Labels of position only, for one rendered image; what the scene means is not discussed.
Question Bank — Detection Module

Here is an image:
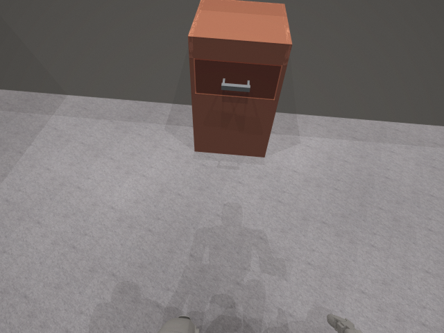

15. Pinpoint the robot right hand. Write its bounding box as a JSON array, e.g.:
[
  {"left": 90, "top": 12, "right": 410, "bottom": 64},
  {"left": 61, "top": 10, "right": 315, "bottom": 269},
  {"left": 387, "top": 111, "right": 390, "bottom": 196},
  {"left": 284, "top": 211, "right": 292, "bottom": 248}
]
[{"left": 327, "top": 314, "right": 363, "bottom": 333}]

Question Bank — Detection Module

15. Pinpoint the cabinet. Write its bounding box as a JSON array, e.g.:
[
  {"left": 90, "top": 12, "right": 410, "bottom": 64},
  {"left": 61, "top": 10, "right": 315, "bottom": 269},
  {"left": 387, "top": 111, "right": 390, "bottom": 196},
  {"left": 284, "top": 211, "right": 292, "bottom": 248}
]
[{"left": 188, "top": 0, "right": 292, "bottom": 157}]

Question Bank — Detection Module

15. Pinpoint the drawer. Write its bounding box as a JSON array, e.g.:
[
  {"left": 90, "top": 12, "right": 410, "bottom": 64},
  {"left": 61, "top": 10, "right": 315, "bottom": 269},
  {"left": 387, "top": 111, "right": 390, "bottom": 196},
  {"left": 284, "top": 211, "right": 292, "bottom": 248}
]
[{"left": 195, "top": 58, "right": 281, "bottom": 99}]

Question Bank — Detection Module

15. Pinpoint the handle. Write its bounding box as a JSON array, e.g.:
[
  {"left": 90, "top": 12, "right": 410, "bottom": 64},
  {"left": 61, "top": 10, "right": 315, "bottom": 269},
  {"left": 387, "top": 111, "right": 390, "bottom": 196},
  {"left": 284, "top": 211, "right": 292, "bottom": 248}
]
[{"left": 221, "top": 78, "right": 250, "bottom": 92}]

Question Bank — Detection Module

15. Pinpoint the robot left thigh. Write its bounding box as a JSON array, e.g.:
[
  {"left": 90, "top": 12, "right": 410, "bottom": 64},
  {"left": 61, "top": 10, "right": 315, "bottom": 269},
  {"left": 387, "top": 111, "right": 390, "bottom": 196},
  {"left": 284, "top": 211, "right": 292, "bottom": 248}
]
[{"left": 157, "top": 318, "right": 200, "bottom": 333}]

